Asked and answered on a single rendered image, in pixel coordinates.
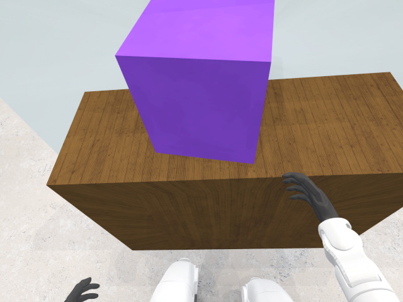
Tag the robot left hand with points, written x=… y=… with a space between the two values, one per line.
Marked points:
x=83 y=286

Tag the robot right hand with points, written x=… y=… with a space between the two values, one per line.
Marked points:
x=322 y=206

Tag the carton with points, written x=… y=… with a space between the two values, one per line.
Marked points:
x=198 y=73

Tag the right robot forearm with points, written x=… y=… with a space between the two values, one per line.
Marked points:
x=358 y=276

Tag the robot right thigh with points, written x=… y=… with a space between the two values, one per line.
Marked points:
x=263 y=290

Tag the robot left thigh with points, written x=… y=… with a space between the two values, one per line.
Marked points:
x=179 y=283

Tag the robot thigh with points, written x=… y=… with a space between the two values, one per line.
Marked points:
x=179 y=283
x=263 y=290

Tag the pedestal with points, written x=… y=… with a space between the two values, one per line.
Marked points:
x=345 y=132

